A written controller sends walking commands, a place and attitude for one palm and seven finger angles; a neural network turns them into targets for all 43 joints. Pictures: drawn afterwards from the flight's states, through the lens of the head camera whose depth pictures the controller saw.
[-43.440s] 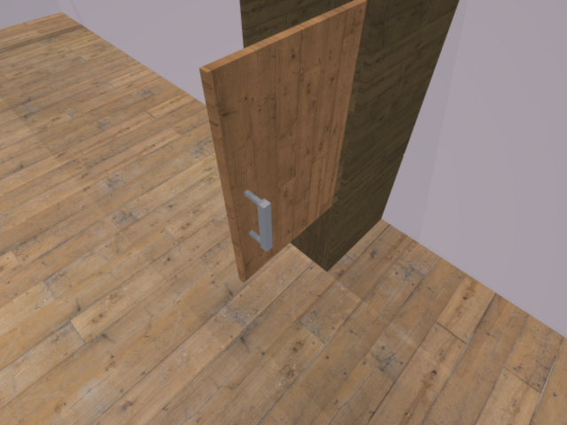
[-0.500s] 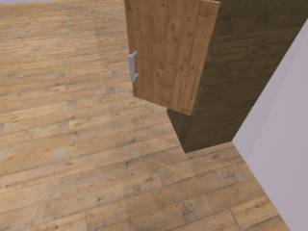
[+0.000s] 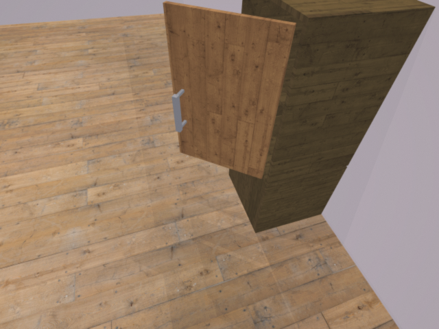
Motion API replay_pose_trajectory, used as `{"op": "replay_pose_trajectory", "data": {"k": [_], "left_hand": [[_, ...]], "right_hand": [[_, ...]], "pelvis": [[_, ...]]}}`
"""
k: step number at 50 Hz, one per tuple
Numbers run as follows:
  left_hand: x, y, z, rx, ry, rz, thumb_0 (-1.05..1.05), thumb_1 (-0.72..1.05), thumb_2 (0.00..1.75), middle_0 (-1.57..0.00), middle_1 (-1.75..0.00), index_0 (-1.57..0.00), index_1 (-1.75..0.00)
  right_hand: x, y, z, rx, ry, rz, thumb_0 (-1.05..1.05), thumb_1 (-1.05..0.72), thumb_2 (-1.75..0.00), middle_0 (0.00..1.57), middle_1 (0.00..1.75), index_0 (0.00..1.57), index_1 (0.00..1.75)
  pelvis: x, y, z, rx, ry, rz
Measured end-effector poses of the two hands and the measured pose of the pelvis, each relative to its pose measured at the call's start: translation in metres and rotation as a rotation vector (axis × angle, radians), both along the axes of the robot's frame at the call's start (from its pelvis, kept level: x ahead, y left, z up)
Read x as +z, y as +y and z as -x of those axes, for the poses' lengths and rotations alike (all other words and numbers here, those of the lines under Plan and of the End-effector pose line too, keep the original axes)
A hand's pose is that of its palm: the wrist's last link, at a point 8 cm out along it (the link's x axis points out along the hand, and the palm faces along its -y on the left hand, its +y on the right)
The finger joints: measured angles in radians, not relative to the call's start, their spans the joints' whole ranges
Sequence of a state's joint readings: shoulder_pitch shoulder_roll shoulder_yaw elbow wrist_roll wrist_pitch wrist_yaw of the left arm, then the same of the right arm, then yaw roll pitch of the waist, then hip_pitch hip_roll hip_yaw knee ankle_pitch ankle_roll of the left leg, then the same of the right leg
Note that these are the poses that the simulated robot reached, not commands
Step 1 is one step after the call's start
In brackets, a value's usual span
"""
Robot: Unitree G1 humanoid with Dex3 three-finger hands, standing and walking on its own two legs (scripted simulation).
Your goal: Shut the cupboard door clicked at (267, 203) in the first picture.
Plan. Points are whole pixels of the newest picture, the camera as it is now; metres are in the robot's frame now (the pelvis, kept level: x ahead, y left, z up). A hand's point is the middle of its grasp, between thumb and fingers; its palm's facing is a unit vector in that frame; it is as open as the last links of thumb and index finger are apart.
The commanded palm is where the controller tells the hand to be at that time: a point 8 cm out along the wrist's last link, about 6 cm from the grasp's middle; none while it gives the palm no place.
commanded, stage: let the arm hang, fingers relaxed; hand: left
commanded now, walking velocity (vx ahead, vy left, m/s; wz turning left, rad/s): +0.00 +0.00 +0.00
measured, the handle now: (180, 111) +0.85 +0.18 -0.10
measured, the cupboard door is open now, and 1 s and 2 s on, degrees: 49 49 49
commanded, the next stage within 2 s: look to check the result in 0.02 s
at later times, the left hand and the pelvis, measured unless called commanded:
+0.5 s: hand out of the picture -0.03 +0.17 -0.18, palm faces +0.04 -0.98 -0.18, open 7.4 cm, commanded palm none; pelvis +0.01 +0.00 +0.00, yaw +0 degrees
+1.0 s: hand out of the picture +0.01 +0.19 -0.18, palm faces -0.04 -0.98 -0.20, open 7.4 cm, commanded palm none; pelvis +0.01 +0.01 -0.01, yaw -6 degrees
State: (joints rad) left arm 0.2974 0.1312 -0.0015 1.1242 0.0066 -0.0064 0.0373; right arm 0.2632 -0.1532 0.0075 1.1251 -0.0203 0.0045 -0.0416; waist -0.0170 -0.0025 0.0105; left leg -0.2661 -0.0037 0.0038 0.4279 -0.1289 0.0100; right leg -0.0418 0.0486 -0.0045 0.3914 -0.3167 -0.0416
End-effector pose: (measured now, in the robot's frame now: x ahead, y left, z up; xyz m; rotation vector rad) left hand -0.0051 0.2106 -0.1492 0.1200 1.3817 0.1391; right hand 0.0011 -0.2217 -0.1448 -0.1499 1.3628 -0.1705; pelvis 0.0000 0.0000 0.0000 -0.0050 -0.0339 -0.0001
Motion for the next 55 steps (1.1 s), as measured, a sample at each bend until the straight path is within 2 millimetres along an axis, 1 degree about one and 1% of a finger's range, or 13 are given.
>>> {"op": "replay_pose_trajectory", "data": {"k": [7, 12, 17, 23, 32, 40, 48, 55], "left_hand": [[0.001, 0.003, 0.013, 0.014, 0.057, -0.010, 0.01, 0.92, 0.90, -0.20, -0.30, -0.20, -0.30], [0.003, 0.005, 0.024, 0.023, 0.099, -0.016, 0.01, 0.91, 0.90, -0.20, -0.30, -0.20, -0.30], [0.004, 0.005, 0.030, 0.029, 0.124, -0.015, 0.00, 0.91, 0.90, -0.20, -0.30, -0.20, -0.30], [0.004, 0.005, 0.030, 0.031, 0.127, -0.012, 0.00, 0.91, 0.90, -0.20, -0.30, -0.20, -0.30], [0.002, 0.006, 0.019, 0.022, 0.097, -0.010, 0.00, 0.91, 0.90, -0.20, -0.30, -0.20, -0.30], [0.003, 0.012, 0.007, 0.009, 0.075, -0.021, 0.00, 0.91, 0.90, -0.20, -0.30, -0.20, -0.30], [0.000, 0.021, -0.005, -0.037, 0.100, -0.032, 0.00, 0.91, 0.90, -0.20, -0.30, -0.20, -0.30], [0.001, 0.030, -0.033, -0.101, 0.056, -0.070, 0.00, 0.91, 0.90, -0.20, -0.30, -0.20, -0.30]], "right_hand": [[-0.001, 0.004, 0.012, -0.010, 0.058, -0.011, 0.00, -0.91, -0.90, 0.20, 0.30, 0.20, 0.30], [-0.002, 0.008, 0.015, -0.015, 0.081, -0.018, 0.00, -0.91, -0.90, 0.20, 0.30, 0.20, 0.30], [-0.003, 0.009, 0.012, -0.013, 0.084, -0.020, 0.00, -0.91, -0.90, 0.20, 0.30, 0.20, 0.30], [-0.002, 0.009, 0.003, -0.007, 0.066, -0.016, 0.00, -0.91, -0.90, 0.20, 0.30, 0.20, 0.30], [0.000, 0.003, -0.013, 0.000, 0.028, 0.002, 0.00, -0.91, -0.90, 0.20, 0.30, 0.20, 0.30], [0.002, -0.002, -0.019, -0.003, 0.011, 0.016, 0.00, -0.91, -0.90, 0.20, 0.30, 0.20, 0.30], [-0.003, -0.006, -0.012, -0.079, 0.001, 0.027, 0.00, -0.91, -0.90, 0.20, 0.30, 0.20, 0.30], [-0.009, -0.016, 0.002, -0.136, -0.006, 0.035, 0.00, -0.90, -0.90, 0.20, 0.30, 0.20, 0.30]], "pelvis": [[0.000, -0.001, -0.005, -0.002, 0.003, 0.001], [0.000, 0.000, -0.008, -0.004, 0.003, -0.001], [0.000, 0.001, -0.010, -0.004, 0.005, -0.002], [0.000, 0.003, -0.012, -0.005, 0.005, -0.005], [0.001, 0.003, -0.014, -0.007, 0.004, -0.006], [0.001, 0.004, -0.015, -0.019, 0.004, -0.006], [-0.005, 0.005, -0.012, -0.085, 0.018, -0.001], [-0.010, 0.002, -0.004, -0.139, 0.039, -0.014]]}}
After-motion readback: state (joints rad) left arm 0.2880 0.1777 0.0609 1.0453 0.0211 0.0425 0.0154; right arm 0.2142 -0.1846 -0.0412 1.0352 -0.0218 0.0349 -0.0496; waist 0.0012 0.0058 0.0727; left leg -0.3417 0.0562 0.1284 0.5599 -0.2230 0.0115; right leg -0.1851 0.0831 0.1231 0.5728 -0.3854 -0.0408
